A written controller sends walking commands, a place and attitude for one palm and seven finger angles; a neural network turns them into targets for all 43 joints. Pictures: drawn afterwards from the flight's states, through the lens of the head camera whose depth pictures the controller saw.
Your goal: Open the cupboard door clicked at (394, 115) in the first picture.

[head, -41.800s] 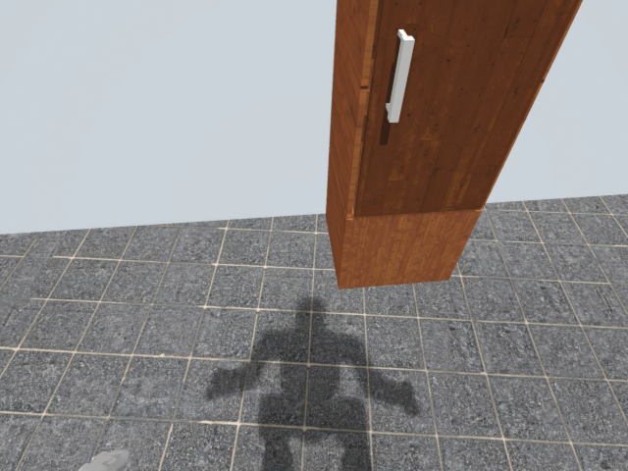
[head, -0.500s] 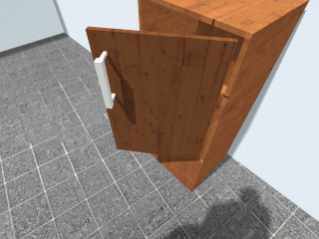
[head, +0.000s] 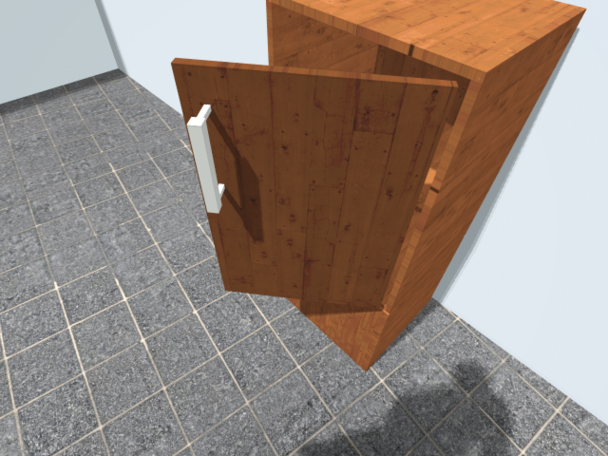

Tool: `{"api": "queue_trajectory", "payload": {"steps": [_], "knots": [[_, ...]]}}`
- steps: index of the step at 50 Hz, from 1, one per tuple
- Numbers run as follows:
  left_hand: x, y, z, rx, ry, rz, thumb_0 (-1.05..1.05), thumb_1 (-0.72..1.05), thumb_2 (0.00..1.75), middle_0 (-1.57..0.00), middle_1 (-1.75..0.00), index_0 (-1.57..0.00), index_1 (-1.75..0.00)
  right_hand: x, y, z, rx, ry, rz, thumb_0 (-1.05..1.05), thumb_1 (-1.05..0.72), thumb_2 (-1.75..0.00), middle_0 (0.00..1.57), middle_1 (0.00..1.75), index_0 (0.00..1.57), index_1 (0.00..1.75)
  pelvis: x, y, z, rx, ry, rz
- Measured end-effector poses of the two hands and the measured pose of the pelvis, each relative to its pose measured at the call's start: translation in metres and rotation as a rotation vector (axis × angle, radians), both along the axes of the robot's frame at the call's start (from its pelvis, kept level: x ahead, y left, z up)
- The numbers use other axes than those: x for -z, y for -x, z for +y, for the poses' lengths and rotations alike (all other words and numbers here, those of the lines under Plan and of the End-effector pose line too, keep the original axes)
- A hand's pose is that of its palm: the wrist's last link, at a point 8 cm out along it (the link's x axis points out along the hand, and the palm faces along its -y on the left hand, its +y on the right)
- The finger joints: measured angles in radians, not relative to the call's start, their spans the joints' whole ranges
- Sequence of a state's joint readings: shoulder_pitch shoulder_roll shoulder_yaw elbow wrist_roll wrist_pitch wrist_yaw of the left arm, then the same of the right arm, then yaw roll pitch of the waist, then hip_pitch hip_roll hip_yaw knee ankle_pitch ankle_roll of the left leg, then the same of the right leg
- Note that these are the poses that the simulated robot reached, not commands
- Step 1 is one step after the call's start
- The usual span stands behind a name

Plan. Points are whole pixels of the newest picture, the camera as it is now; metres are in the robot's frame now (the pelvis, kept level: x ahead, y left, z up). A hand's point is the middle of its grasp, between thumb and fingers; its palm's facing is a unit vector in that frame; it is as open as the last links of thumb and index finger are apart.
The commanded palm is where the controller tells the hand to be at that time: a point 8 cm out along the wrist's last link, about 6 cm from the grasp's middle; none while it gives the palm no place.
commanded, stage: look again from close up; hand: left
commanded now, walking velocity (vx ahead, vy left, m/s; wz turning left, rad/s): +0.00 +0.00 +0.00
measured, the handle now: (210, 161) +0.53 +0.19 +0.10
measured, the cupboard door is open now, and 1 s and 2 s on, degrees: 39 39 39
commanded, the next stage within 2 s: raise the hand with hooked fingers in 0.44 s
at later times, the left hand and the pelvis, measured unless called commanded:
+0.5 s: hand out of the picture +0.00 +0.19 -0.18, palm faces +0.02 -0.98 -0.21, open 7.4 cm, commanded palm none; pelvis -0.01 +0.01 +0.00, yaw +0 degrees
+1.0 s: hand out of the picture +0.11 +0.21 -0.04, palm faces +0.04 -1.00 +0.00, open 8.8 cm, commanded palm +0.11 +0.27 -0.02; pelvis -0.06 -0.02 -0.06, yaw +3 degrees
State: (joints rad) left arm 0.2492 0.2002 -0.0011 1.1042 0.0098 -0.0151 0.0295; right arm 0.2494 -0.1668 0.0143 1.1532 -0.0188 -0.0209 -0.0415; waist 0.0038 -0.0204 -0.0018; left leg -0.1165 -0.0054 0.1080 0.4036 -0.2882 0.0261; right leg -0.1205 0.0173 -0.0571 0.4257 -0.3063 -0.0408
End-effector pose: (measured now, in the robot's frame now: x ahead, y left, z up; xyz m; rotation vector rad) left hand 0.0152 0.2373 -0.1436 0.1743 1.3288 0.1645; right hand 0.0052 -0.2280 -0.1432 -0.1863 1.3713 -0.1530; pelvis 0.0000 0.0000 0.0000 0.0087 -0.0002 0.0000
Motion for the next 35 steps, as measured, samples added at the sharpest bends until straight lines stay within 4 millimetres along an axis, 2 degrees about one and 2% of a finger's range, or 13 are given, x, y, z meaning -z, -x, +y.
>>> {"api": "queue_trajectory", "payload": {"steps": [11, 28, 29, 30, 35], "knots": [[0.0, 0.013, 0.004, -0.008, 0.008, 0.029, 0.0, 0.9, 0.9, -0.2, -0.3, -0.2, -0.3, -0.001, 0.007, 0.003, -0.007, 0.004, 0.017, 0.01, -0.91, -0.9, 0.2, 0.3, 0.2, 0.3, -0.001, 0.004, 0.006, -0.004, 0.0, -0.001], [0.0, 0.025, 0.006, -0.011, 0.004, 0.043, 0.0, 0.9, 0.9, -0.2, -0.3, -0.2, -0.3, -0.002, 0.003, 0.007, -0.017, 0.001, -0.002, 0.0, -0.91, -0.9, 0.2, 0.3, 0.2, 0.3, -0.001, 0.01, 0.01, -0.008, 0.004, 0.002], [-0.005, 0.016, 0.007, -0.066, 0.013, -0.013, 0.0, 0.9, 0.9, -0.2, -0.3, -0.21, -0.3, -0.003, 0.0, 0.007, -0.009, 0.001, -0.037, 0.01, -0.91, -0.9, 0.2, 0.3, 0.2, 0.3, -0.001, 0.012, 0.01, -0.014, 0.005, 0.003], [-0.019, -0.002, 0.009, -0.094, 0.011, -0.137, 0.01, 0.9, 0.9, -0.2, -0.3, -0.21, -0.3, -0.006, -0.006, 0.006, -0.017, 0.008, -0.103, 0.01, -0.91, -0.9, 0.2, 0.3, 0.2, 0.3, 0.0, 0.014, 0.01, -0.015, 0.0, 0.001], [-0.115, -0.1, 0.014, -0.085, -0.031, -0.788, 0.01, 0.86, 0.88, -0.2, -0.32, -0.21, -0.33, -0.015, -0.049, 0.001, -0.056, 0.004, -0.41, 0.01, -0.91, -0.9, 0.2, 0.3, 0.2, 0.3, 0.006, 0.025, 0.011, -0.055, -0.012, 0.015]]}}
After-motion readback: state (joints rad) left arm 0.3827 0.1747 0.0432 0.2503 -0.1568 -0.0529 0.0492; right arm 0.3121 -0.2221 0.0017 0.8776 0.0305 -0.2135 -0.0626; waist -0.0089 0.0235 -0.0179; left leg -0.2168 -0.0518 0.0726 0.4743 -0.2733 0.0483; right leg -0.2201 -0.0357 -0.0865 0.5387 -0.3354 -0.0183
